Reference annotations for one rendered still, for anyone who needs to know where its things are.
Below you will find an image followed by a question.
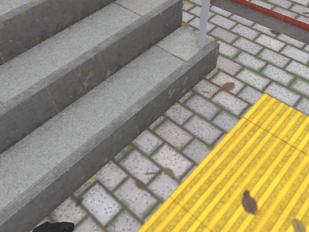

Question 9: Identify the robot left hand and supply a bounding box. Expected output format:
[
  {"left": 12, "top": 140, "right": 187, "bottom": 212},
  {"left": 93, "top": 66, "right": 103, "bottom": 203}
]
[{"left": 32, "top": 221, "right": 74, "bottom": 232}]

